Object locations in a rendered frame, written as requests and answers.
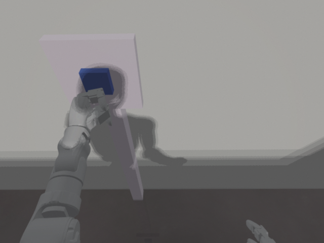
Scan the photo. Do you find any robot left upper arm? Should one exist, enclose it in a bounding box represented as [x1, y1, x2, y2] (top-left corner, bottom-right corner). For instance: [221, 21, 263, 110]
[22, 217, 80, 243]

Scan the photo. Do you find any panel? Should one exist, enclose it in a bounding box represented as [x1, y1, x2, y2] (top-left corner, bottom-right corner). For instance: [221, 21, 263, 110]
[39, 33, 143, 200]

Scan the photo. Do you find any robot left forearm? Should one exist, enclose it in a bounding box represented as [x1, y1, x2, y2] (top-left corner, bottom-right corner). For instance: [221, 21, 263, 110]
[20, 126, 91, 243]

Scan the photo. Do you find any robot left hand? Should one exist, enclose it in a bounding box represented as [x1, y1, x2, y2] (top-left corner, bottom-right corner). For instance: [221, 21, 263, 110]
[69, 88, 112, 134]

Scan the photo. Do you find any button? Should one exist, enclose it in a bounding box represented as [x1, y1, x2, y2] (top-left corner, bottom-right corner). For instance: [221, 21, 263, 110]
[79, 68, 114, 95]

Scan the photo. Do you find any robot right hand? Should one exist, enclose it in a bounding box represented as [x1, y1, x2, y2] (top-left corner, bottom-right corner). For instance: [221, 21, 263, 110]
[246, 220, 276, 243]

